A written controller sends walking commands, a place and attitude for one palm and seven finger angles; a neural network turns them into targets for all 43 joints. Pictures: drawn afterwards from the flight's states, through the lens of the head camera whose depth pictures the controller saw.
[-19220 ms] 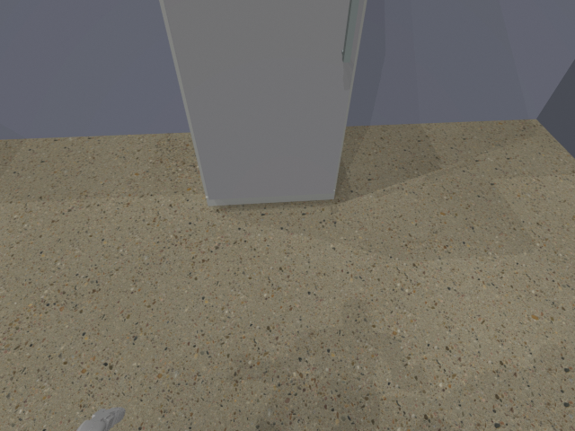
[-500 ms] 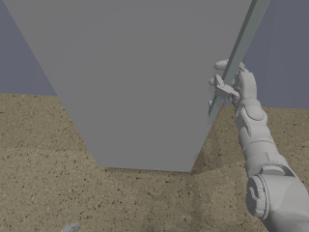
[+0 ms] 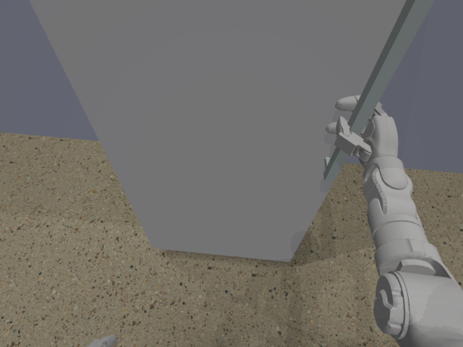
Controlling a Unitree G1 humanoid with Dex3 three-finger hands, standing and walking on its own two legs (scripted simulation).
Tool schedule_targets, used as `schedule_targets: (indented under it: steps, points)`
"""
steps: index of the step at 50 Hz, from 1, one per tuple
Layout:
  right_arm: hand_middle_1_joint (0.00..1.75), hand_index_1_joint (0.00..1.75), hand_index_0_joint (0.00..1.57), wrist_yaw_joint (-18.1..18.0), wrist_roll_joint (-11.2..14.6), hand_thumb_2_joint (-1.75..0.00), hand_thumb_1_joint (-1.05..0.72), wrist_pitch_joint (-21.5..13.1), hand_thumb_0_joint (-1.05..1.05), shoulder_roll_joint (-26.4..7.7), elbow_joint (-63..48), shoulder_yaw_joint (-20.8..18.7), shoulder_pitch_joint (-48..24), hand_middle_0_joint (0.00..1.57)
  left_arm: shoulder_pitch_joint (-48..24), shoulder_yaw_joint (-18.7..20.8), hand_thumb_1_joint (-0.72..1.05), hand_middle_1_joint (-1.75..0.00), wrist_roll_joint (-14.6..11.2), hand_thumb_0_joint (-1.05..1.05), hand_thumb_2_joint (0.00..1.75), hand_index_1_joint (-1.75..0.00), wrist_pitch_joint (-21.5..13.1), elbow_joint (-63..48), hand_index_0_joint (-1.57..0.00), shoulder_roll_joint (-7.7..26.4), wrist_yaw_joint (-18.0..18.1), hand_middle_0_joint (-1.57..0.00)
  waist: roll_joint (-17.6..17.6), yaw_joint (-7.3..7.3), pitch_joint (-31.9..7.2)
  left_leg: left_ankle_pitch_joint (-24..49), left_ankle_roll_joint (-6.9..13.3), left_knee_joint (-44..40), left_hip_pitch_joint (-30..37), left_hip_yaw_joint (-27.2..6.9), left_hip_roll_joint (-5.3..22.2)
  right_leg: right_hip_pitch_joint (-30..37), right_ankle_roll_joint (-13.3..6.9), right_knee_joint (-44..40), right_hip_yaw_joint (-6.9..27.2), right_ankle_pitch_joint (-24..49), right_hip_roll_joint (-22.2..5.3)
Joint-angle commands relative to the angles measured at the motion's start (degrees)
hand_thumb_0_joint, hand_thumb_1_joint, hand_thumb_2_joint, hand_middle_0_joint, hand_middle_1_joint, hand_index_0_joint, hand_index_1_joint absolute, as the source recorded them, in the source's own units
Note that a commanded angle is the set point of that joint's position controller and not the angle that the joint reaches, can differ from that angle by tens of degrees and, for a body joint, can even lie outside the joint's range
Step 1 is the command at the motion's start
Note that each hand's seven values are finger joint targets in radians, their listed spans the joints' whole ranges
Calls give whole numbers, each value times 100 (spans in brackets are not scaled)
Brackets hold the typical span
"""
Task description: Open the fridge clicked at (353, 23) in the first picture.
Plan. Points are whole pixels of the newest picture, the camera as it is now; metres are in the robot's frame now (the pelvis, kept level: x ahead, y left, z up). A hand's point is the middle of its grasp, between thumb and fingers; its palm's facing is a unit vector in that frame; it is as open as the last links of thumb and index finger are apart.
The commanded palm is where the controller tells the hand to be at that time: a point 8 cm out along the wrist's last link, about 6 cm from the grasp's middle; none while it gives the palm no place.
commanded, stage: grip the handle and tug to test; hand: right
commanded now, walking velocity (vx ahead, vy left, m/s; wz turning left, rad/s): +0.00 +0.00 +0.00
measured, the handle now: (363, 98) +0.51 -0.13 +0.18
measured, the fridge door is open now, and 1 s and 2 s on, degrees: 0 4 17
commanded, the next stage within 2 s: pull the door a little, standing still in 0.16 s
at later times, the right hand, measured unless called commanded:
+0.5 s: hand (342, 138) +0.45 -0.11 +0.13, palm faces -0.06 +1.00 +0.00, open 5.4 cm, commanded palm +0.40 -0.16 +0.14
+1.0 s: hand (347, 158) +0.41 -0.11 +0.13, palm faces -0.06 +0.98 -0.19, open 6.2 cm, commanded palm +0.38 -0.17 +0.13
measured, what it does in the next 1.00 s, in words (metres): shifts its weight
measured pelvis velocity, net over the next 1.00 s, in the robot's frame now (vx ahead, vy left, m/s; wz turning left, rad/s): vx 0.12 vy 0.00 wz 0.09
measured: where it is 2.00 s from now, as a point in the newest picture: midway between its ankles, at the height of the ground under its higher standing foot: outside the picture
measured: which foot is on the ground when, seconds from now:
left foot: down 0.00-1.00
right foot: down 0.00-1.00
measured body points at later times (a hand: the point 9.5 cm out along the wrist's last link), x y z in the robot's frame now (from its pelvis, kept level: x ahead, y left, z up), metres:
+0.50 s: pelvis +0.04 +0.00 +0.01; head +0.07 +0.02 +0.46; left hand +0.16 +0.25 -0.10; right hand +0.45 -0.16 +0.14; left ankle +0.00 +0.10 -0.72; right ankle +0.00 -0.12 -0.72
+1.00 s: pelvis +0.12 +0.00 +0.02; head +0.15 +0.02 +0.47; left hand +0.27 +0.25 -0.08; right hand +0.41 -0.17 +0.14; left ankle +0.01 +0.09 -0.71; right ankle +0.01 -0.14 -0.70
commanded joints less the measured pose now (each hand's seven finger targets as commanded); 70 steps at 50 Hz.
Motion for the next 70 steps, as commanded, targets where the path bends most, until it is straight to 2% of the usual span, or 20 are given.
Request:
schedule_targets:
  steps: [1,13,17,22,31,39,41,42,45,48,50,52,54,56,57,58,59,60,63,70]
  points:
    - [140,140,45,72,155,-90,-90,-338,0,-1327,-1812,-440,-1684,45,-30,277,90,-30,-44,0,90,-30,-180,-795,-20,751,40,-20,388,-427,-2279,2681,-65,-391,1509,-126,-79,906,-253,-293,116,1632,344]
    - [140,140,45,122,268,-90,-90,293,0,-1123,-3661,-442,44,45,-365,287,90,-30,-56,0,90,-30,-40,-1129,-20,644,-24,-20,241,-718,-2350,4260,-73,-365,2162,-90,-14,1416,-244,-390,2,3072,313]
    - [140,140,45,-84,210,-90,-90,523,0,-547,-3556,138,-1096,45,-289,321,90,-30,-46,0,90,-30,-5,-882,-20,631,24,-20,231,-296,-2031,3835,-96,-495,1494,-22,-87,1792,-242,-274,147,3151,257]
    - [140,140,45,-112,141,-90,-90,574,0,-331,-4024,272,-367,45,-399,307,90,-30,7,0,90,-30,8,-958,-20,563,-25,-20,42,-531,-2493,4383,-77,-366,1848,-5,-10,2010,-238,-245,152,3839,295]
    - [140,140,45,89,334,-90,-90,713,0,-304,-5412,211,1586,45,-939,219,90,-30,-15,0,90,-30,18,-1396,-20,468,-104,-20,238,-883,-2302,4808,-66,-435,2452,-26,72,1969,-246,-451,107,3910,278]
    - [140,140,45,104,528,-90,-90,1216,0,-167,-7701,219,4737,45,-1412,142,90,-30,-12,0,90,-30,87,-1847,-20,366,-151,-20,293,-1075,-1749,4772,-48,-565,2766,59,141,1748,-194,-675,134,3648,237]
    - [140,140,45,17,545,-90,-90,1342,0,-312,-8525,37,5358,45,-1451,133,90,-30,-2,0,90,-30,114,-1897,-20,335,-156,-20,162,-1060,-1717,5199,-103,-548,2825,49,182,1743,-190,-667,116,3698,234]
    - [140,140,45,-536,-235,-90,-90,801,0,-1674,-8354,-259,2164,45,-1511,31,90,-30,19,0,90,-30,134,-1597,-20,521,80,-20,-65,-520,-1152,5283,-91,-811,2508,-454,544,1473,-274,-202,214,3122,204]
    - [140,140,45,-878,-343,-90,-90,619,0,-557,-7358,367,4060,45,-1564,72,90,-30,150,0,90,-30,267,-1516,-20,347,337,-20,440,-676,-986,5944,11,-535,3075,-245,780,780,-238,-189,368,1975,309]
    - [140,140,45,-963,-372,-90,-90,503,0,-446,-7889,608,4166,45,-1506,102,90,-30,185,0,90,-30,426,-1555,-20,373,389,-20,192,-559,-1297,6147,-105,54,2947,25,528,1448,-225,-683,325,3694,197]
    - [140,140,45,-1004,-334,-90,-90,551,0,-317,-8341,774,4212,45,-1398,176,90,-30,194,0,90,-30,492,-1587,-20,417,362,-20,-374,-356,-1442,4241,-396,803,1253,325,-66,3471,-400,-958,621,6925,-95]
    - [140,140,45,-1079,-436,-90,-90,550,0,-119,-8797,926,4310,45,-1365,220,90,-30,405,0,90,-30,457,-1606,-20,291,175,-20,-1496,-328,-1096,-491,-279,980,-956,380,-488,5258,-531,-763,1325,9073,-645]
    - [140,140,45,-1185,-522,-90,-90,634,0,-180,-8841,841,4574,45,-1373,215,90,-30,425,0,90,-30,435,-1620,-20,234,106,-20,-1112,-398,-931,-366,-116,-109,-718,470,-431,5053,-222,-301,1127,8871,-508]
    - [140,140,45,-1162,-490,-90,-90,659,0,-268,-8985,755,4916,45,-1459,136,90,-30,342,0,90,-30,416,-1730,-20,123,107,-20,-550,-478,-1069,2115,-63,-1648,1064,562,-370,3903,-10,381,749,7406,-123]
    - [140,140,45,-1138,-452,-90,-90,574,0,-452,-9218,564,5110,45,-1728,92,90,-30,276,0,90,-30,379,-1902,-20,120,170,-20,14,-705,-1043,4783,188,-1687,3123,120,101,1720,90,937,655,4648,182]
    - [140,140,45,-1168,-420,-90,-90,502,0,-580,-9046,384,5689,45,-1907,75,90,-30,261,0,90,-30,255,-2063,-20,117,305,-20,804,-877,-1099,8147,691,-961,4598,-777,1415,-314,155,1775,502,498,723]
    - [140,140,45,-1209,-341,-90,-90,607,0,-430,-8161,273,6464,45,-1713,50,90,-30,272,0,90,-30,71,-2107,-20,80,399,-20,1335,-1026,-829,8874,635,-779,4130,-899,2056,-771,-33,2320,688,-1330,912]
    - [140,140,45,-1216,-428,-90,-90,571,0,-328,-8195,402,6302,45,-1642,-80,90,-30,264,0,90,-30,-7,-1987,-20,-29,399,-20,1598,-989,-589,8832,257,-608,4037,-808,2005,-1113,-104,2651,733,-1385,830]
    - [140,140,45,-1217,-601,-90,-90,236,0,-118,-8535,541,5788,45,-1631,-157,90,-30,340,0,90,-30,37,-1576,-20,-85,341,-20,1013,-617,-917,6781,74,-817,2988,-256,1669,-393,44,2505,421,-579,468]
    - [140,140,45,-1281,-625,-90,-90,94,0,4,-9078,839,5802,45,-2017,-112,90,-30,289,0,90,-30,76,-1581,-20,-89,418,-20,1160,-749,-662,5221,-68,-1103,2052,114,1287,662,-42,602,-115,548,471]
